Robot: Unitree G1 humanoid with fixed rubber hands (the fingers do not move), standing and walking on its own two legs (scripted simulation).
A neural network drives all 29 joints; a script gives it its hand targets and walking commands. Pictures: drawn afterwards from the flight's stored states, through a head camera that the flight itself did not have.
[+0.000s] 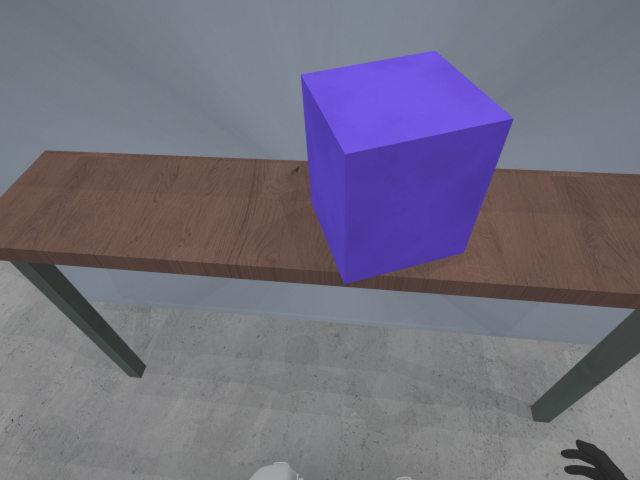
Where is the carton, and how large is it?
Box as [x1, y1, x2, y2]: [301, 51, 513, 283]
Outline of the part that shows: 435,51 301,74 311,202 344,283 442,258 464,251 513,118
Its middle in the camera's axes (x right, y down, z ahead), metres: +0.11 -0.11 +0.60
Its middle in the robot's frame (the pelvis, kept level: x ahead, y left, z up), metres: +0.56 -0.05 +0.08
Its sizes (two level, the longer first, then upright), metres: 0.210 0.200 0.250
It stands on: a table, 0.68 m high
